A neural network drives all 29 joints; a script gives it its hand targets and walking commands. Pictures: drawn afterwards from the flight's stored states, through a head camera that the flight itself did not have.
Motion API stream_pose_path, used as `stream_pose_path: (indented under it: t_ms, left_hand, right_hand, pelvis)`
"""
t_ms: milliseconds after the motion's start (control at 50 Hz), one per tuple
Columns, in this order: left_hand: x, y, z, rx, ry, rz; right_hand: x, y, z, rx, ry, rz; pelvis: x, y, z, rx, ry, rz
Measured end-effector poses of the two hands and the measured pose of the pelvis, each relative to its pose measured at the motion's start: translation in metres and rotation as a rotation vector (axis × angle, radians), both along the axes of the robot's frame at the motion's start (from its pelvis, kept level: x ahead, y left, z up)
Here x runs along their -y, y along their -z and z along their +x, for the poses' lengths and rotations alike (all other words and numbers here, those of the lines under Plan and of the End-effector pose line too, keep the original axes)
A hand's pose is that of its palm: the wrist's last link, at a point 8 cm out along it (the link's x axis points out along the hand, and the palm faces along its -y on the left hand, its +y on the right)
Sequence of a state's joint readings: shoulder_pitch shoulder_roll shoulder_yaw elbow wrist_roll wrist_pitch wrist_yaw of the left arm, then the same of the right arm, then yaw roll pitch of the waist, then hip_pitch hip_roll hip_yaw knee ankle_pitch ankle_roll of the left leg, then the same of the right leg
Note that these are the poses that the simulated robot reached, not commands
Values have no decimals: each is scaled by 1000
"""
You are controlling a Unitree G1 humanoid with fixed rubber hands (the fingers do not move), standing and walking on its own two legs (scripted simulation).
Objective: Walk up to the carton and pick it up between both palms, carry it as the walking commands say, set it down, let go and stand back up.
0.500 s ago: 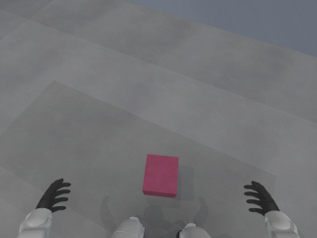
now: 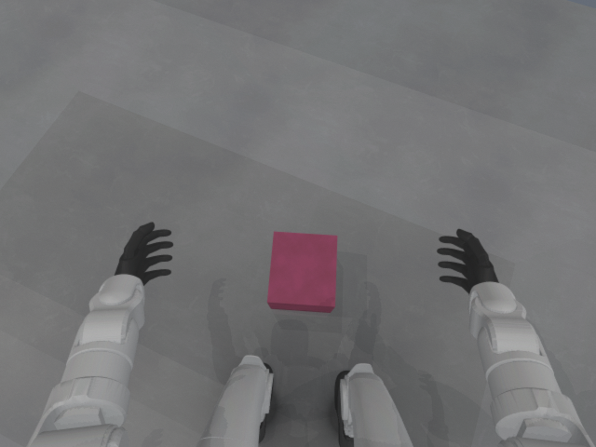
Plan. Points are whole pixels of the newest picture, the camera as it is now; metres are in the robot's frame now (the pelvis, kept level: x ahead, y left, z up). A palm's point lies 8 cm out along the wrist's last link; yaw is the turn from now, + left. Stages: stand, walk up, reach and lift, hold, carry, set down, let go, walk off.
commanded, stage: reach and lift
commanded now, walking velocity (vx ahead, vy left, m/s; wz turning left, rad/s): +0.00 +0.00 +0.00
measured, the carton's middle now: (302, 273) +0.46 +0.02 -0.62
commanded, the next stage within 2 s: none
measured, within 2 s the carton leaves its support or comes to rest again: neither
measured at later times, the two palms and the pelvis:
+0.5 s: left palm (192, 207) +0.46 +0.21 -0.14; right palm (421, 214) +0.47 -0.17 -0.14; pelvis +0.00 +0.00 -0.04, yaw +0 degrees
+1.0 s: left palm (209, 222) +0.47 +0.20 -0.24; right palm (402, 229) +0.47 -0.17 -0.24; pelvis -0.02 +0.00 -0.11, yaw -1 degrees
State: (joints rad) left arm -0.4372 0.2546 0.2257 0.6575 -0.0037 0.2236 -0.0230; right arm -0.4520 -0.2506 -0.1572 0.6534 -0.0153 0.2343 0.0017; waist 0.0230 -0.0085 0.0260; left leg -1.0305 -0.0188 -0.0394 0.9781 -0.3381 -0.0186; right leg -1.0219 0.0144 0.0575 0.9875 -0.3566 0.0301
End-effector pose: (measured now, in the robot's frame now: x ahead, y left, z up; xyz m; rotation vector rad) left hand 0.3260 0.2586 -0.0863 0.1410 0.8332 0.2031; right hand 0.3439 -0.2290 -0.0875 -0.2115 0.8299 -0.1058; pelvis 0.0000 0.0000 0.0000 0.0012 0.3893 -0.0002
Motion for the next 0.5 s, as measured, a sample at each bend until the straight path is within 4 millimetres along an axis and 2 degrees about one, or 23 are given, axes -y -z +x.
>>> stream_pose_path:
  t_ms: [220, 380, 500]
  left_hand:
    - [16, 20, 57, 72, 11, -40]
    - [34, 38, 103, 138, 40, -67]
    - [50, 53, 130, 174, 59, -79]
  right_hand:
    - [-26, 22, 57, 79, 12, 58]
    - [-44, 40, 96, 139, 35, 94]
    - [-57, 52, 123, 184, 46, 119]
  pelvis:
    - [-2, 20, -18, -114, -5, -5]
    - [-2, 32, -12, -232, -5, -10]
    - [-3, 38, -5, -319, -2, -12]
